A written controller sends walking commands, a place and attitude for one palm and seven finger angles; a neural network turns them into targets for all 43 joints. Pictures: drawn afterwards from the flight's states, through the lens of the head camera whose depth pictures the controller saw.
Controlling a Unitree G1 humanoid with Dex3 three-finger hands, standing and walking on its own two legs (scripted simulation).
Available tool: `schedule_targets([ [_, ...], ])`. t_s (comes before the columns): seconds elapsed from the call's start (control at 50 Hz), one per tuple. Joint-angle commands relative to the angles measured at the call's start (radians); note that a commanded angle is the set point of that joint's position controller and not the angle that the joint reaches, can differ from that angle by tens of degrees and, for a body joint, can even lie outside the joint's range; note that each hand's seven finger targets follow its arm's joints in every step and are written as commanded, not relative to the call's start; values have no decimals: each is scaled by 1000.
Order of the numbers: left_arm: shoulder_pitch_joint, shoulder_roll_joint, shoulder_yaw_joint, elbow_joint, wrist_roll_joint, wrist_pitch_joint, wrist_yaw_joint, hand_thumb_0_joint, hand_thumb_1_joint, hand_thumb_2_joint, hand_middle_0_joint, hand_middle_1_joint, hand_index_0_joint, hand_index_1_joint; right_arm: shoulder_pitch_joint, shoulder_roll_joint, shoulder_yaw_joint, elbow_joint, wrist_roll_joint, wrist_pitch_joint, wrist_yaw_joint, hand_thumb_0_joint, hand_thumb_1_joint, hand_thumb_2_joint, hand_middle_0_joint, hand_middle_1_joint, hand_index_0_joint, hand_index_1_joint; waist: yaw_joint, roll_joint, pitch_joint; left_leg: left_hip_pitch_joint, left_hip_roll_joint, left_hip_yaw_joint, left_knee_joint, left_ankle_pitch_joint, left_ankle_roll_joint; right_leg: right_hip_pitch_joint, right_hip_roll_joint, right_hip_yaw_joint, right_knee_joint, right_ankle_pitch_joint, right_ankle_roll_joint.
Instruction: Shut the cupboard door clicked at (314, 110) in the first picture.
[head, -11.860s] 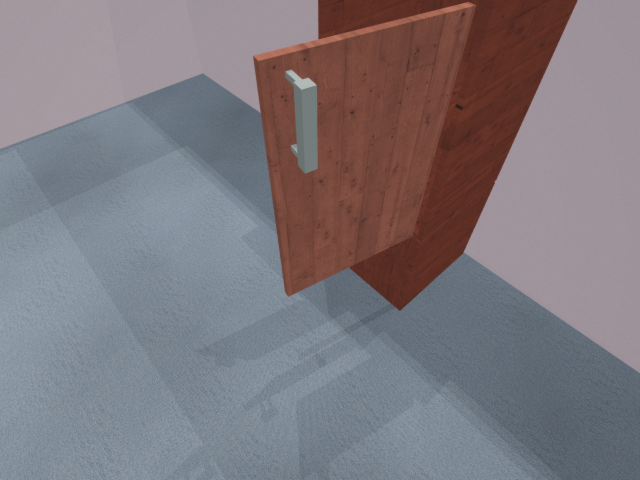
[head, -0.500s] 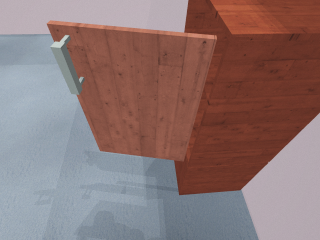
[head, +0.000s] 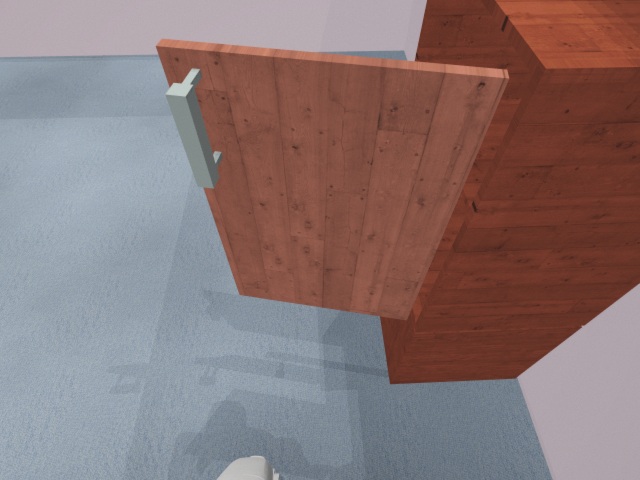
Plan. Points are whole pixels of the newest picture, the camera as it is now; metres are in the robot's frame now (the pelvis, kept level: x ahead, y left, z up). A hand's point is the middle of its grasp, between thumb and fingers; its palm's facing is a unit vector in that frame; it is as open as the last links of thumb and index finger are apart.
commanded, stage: come to a stop and stand still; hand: left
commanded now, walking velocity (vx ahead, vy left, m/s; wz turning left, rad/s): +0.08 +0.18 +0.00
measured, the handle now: (201, 130) +0.48 +0.21 +0.15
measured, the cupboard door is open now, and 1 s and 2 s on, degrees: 78 78 78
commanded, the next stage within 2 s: look again from close up in 1.44 s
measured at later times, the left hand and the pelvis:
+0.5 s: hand out of the picture +0.07 +0.23 -0.17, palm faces -0.03 -0.98 -0.18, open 7.3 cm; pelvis -0.01 +0.06 +0.00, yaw -1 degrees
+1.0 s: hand out of the picture -0.04 +0.16 -0.17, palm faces +0.03 -0.99 -0.14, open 7.3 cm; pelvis -0.02 +0.01 +0.00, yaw -1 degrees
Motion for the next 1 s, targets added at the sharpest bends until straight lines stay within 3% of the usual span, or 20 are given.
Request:
schedule_targets([
  [0.0, -18, 239, 66, -58, -1, 1, 20, 0, 900, 900, -200, -300, -200, -300, 121, -59, -7, -22, -2, -42, -2, 0, -900, -900, 200, 300, 200, 300, -54, -118, -109, 287, -39, 85, -316, 140, 11, -83, -94, 77, -4, 253, -114],
  [0.02, -7, 184, 54, -72, -3, 11, 20, 0, 900, 900, -200, -300, -200, -300, 184, -117, -19, -4, -5, -49, -10, 0, -900, -900, 200, 300, 200, 300, -77, 54, -153, 411, 43, 24, -356, 215, 27, -153, -23, 21, 152, 73, -83],
  [0.04, -15, 116, 41, -89, -12, 20, 19, 0, 900, 900, -200, -300, -200, -300, 231, -200, -36, -4, -16, -51, -15, 0, -900, -900, 200, 300, 200, 300, -99, 364, -156, 440, 261, -263, -406, 448, 130, -322, 107, -49, 376, -334, -29],
  [0.06, -31, 89, 30, -95, -13, 32, 31, 0, 900, 900, -200, -300, -200, -300, 261, -213, -29, -5, -19, -37, -26, 0, -900, -900, 200, 300, 200, 300, -118, 340, -154, 299, 321, -318, -458, 465, 209, -290, 129, 56, 540, -390, -50],
  [0.08, -37, 77, 23, -90, -14, 31, 33, 0, 900, 900, -200, -300, -200, -300, 209, -174, -17, -10, -27, -41, -37, 0, -900, -900, 200, 300, 200, 300, -94, 267, -106, 235, 319, -304, -488, 396, 230, -285, 107, 97, 604, -317, -68],
  [0.1, -16, 66, 23, -61, -13, 26, 30, 0, 900, 900, -200, -300, -200, -300, 156, -141, -7, -9, -29, -53, -45, 0, -900, -900, 200, 300, 200, 300, -66, 316, -123, 219, 287, -304, -498, 353, 206, -273, 93, 125, 622, -232, -71],
  [0.14, 23, 71, 18, -19, -14, 15, 13, 0, 900, 900, -200, -300, -200, -300, 82, -78, 16, -24, -28, -70, -51, 0, -900, -900, 200, 300, 200, 300, -30, 212, -77, 173, 236, -223, -487, 395, 207, -238, 90, 121, 608, -101, -59],
  [0.18, 51, 52, 3, 10, -20, 14, 5, 0, 900, 900, -200, -300, -200, -300, 109, -72, 25, -1, -22, -85, -59, 0, -900, -900, 200, 300, 200, 300, -30, 156, -114, 230, 215, -167, -472, 555, 196, -194, 112, 113, 525, -60, -44],
  [0.24, 7, 67, 5, 2, -23, 27, 4, 0, 900, 900, -200, -300, -200, -300, 160, -82, 22, 32, -23, -83, -75, 0, -900, -900, 200, 300, 200, 300, -52, 115, -86, 276, 269, -195, -457, 715, 222, -196, 124, 114, 443, -92, -35],
  [0.36, -68, 61, 11, -38, -20, 47, -2, 0, 900, 900, -200, -300, -200, -300, 203, -123, -4, 68, -29, -61, -82, 0, -900, -900, 200, 300, 200, 300, -87, 135, -89, 317, 310, -234, -458, 595, 247, -189, 127, 96, 325, -160, -42],
  [0.5, -45, 26, 7, -22, -25, 31, -3, 0, 900, 900, -200, -300, -200, -300, 189, -114, -16, 85, -28, -52, -65, 0, -900, -900, 200, 300, 200, 300, -69, 172, -110, 188, 230, -219, -480, 175, 186, 15, 152, 39, 9, -37, -69],
  [0.54, -5, 44, 7, -6, -22, 16, 4, 0, 900, 900, -200, -300, -200, -300, 187, -69, -8, 90, -19, -52, -57, 0, -900, -900, 200, 300, 200, 300, -47, 82, -99, 94, 158, -153, -424, 85, 121, 151, 122, 77, -193, 69, -82],
  [0.56, 5, 72, 6, 0, -19, 8, 12, 0, 900, 900, -200, -300, -200, -300, 185, -28, 1, 86, -12, -52, -52, 0, -900, -900, 200, 300, 200, 300, -46, -31, -91, 32, 88, -79, -349, 22, 78, 173, 29, 190, -250, 40, -116],
  [0.58, -8, 107, 3, 1, -22, 3, 15, 0, 900, 900, -200, -300, -200, -300, 161, 16, 16, 76, -9, -48, -48, 0, -900, -900, 200, 300, 200, 300, -50, -139, -49, 26, 22, -8, -293, -34, 46, 77, -67, 277, -314, -26, -161],
  [0.6, -31, 113, -4, -2, -26, 0, 14, 0, 900, 900, -200, -300, -200, -300, 153, 23, 20, 78, -15, -45, -43, 0, -900, -900, 200, 300, 200, 300, -59, -105, -36, 92, 16, -9, -266, -24, 43, -20, -95, 288, -339, -87, -187],
  [0.62, -59, 91, -8, -5, -26, -11, 17, 0, 900, 900, -200, -300, -200, -300, 163, 33, 22, 91, -19, -40, -43, 0, -900, -900, 200, 300, 200, 300, -70, -158, -8, 140, 28, -15, -259, 14, 46, -89, -45, 259, -348, -94, -181],
  [0.68, -58, 57, -18, 6, -33, -17, 13, 0, 900, 900, -200, -300, -200, -300, 230, 31, 27, 147, -20, -46, -44, 0, -900, -900, 200, 300, 200, 300, -88, -45, 7, 223, 36, -31, -312, 152, 47, -113, 27, 181, -277, -15, -147],
  [0.74, -21, 46, -23, 21, -35, -16, 12, 0, 900, 900, -200, -300, -200, -300, 230, 20, 27, 160, -16, -48, -48, 0, -900, -900, 200, 300, 200, 300, -78, 24, 42, 214, 58, -47, -354, 118, 45, -122, 58, 173, -280, -78, -125],
  [0.82, 25, 45, -27, 51, -34, -15, 10, 0, 900, 900, -200, -300, -200, -300, 226, 31, 32, 172, -14, -47, -51, 0, -900, -900, 200, 300, 200, 300, -66, 66, 97, 196, 62, -52, -385, 101, 48, -132, 73, 179, -291, -91, -117],
  [0.98, 97, 20, -38, 95, -34, -34, 15, 0, 900, 900, -200, -300, -200, -300, 205, 27, 35, 179, -6, -65, -58, 0, -900, -900, 200, 300, 200, 300, -58, 35, -17, 263, 73, -49, -380, 218, 52, -31, 71, 169, -256, 140, -105],
])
